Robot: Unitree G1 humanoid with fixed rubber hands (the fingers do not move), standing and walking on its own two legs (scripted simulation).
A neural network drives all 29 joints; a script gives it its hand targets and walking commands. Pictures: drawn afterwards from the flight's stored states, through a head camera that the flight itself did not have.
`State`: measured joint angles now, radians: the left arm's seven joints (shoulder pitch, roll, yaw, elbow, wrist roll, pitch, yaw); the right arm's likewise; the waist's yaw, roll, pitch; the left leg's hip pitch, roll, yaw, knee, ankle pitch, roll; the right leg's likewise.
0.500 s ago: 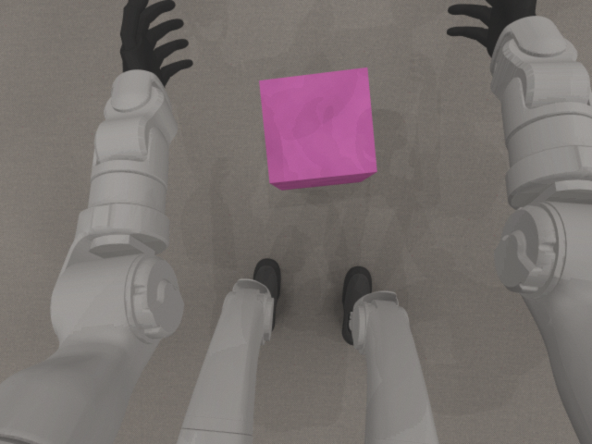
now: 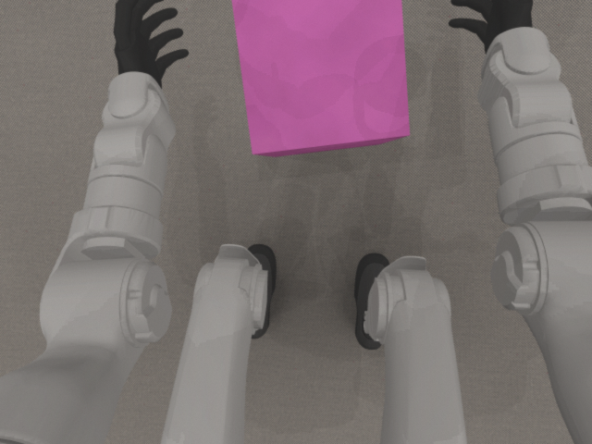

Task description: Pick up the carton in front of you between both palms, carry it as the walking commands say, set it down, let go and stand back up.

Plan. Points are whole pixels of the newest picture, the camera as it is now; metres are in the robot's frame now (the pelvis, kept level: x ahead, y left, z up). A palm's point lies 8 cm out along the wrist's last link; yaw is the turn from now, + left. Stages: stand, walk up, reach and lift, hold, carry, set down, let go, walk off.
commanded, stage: reach and lift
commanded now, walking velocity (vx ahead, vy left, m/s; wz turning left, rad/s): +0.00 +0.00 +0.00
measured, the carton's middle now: (321, 86) +0.53 +0.00 -0.37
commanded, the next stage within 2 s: none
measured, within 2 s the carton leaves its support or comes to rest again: leaves its support in 1.26 s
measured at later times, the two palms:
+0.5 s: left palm (199, 90) +0.51 +0.18 -0.30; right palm (448, 66) +0.55 -0.18 -0.31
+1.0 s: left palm (215, 85) +0.52 +0.15 -0.29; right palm (429, 64) +0.55 -0.15 -0.29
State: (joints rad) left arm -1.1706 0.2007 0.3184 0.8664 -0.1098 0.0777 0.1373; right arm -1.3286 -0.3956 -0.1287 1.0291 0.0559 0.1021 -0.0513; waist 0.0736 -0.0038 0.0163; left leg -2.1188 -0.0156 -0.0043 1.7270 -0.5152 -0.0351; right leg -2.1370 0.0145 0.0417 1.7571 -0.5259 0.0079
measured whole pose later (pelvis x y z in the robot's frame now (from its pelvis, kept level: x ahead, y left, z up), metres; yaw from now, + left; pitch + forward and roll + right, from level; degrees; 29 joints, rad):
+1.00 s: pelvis -0.03 +0.00 -0.12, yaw +0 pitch +36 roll +3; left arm -1.53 0.23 0.21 1.12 -0.18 0.06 0.18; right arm -1.67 -0.40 0.03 1.27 0.18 0.08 -0.08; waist 0.05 0.02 0.44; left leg -2.23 -0.03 -0.01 2.15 -0.55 -0.05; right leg -2.25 0.02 0.04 2.19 -0.57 0.01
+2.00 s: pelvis -0.02 +0.01 +0.02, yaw -3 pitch +43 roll +1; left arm -1.00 -0.05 0.52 0.58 0.21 0.42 0.07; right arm -1.06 -0.03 -0.43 0.67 -0.24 0.42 0.00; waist 0.02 0.01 -0.17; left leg -1.95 -0.05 -0.05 1.68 -0.48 -0.05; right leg -1.96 0.05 0.05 1.68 -0.47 0.03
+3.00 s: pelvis +0.07 +0.01 +0.27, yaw -4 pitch +5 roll +0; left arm -0.29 -0.16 0.30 0.40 0.24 0.49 0.02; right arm -0.28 0.16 -0.28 0.40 -0.24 0.50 -0.01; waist 0.00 0.00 -0.10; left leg -0.41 -0.02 -0.06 0.59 -0.27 -0.01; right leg -0.41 0.02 0.06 0.59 -0.26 0.01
